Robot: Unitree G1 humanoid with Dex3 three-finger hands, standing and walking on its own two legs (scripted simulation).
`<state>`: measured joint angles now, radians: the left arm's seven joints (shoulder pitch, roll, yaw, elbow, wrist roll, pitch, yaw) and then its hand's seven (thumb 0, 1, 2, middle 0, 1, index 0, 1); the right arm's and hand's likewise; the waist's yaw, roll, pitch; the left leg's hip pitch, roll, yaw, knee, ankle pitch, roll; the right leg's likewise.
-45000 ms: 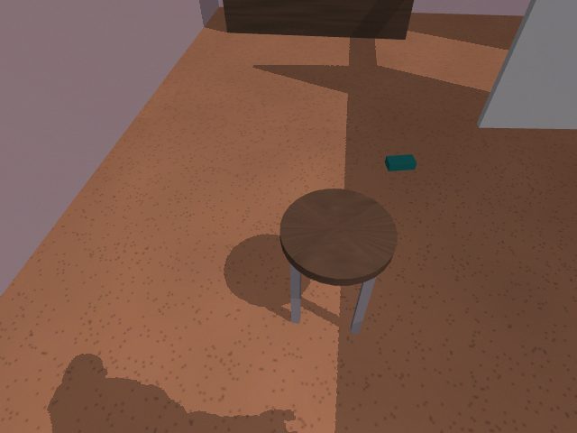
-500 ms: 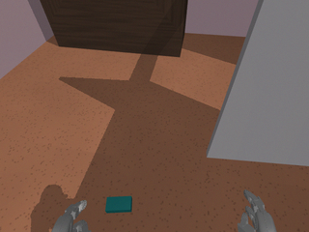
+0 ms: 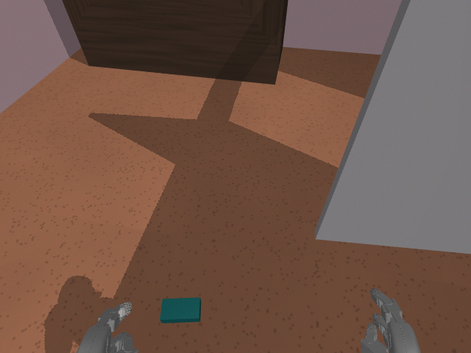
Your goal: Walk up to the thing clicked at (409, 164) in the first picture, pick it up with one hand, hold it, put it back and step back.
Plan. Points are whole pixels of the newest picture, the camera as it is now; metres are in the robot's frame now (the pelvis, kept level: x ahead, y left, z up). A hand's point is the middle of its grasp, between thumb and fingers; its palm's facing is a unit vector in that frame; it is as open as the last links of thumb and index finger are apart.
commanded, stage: home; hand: left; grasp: from above
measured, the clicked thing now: (181, 310) +0.42 +0.23 -0.69
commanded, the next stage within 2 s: stand in 0.56 s
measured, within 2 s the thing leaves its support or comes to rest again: neither
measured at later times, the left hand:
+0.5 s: hand out of the picture +0.16 +0.18 -0.05, palm faces +0.04 -0.98 -0.21, open 7.4 cm
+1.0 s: hand out of the picture +0.09 +0.24 -0.11, palm faces +0.04 -0.94 -0.34, open 7.4 cm
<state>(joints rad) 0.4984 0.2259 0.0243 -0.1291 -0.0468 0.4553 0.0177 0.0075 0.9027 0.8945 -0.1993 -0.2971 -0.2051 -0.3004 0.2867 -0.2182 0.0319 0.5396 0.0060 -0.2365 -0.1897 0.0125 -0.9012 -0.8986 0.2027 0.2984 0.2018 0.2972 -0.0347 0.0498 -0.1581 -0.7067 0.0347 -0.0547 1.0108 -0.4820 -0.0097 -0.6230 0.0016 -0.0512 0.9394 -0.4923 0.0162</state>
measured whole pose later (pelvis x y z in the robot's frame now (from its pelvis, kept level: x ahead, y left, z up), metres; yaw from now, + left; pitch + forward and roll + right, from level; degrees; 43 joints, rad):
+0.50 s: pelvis +0.00 +0.00 +0.00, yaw +0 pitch +10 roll -3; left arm 0.50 0.23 0.02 -0.14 -0.05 0.46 0.02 0.01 0.90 0.89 -0.20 -0.30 -0.20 -0.30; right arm 0.29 -0.22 0.03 0.53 0.00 -0.22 -0.18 0.01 -0.90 -0.90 0.20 0.30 0.20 0.30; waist -0.04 0.05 -0.16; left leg -0.70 0.03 -0.05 1.02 -0.49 -0.01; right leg -0.62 0.00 -0.05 0.94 -0.50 0.02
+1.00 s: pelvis -0.01 +0.01 +0.04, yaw +1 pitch +0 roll -1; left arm 0.22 0.29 0.05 0.80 0.05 0.05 0.03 0.01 0.90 0.89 -0.20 -0.30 -0.21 -0.30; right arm 0.19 -0.30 -0.05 0.91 -0.06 -0.02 -0.01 0.01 -0.90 -0.90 0.20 0.30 0.20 0.30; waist 0.02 0.00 0.03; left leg -0.35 -0.01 -0.02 0.70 -0.34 0.01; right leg -0.30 -0.04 -0.03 0.68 -0.38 0.03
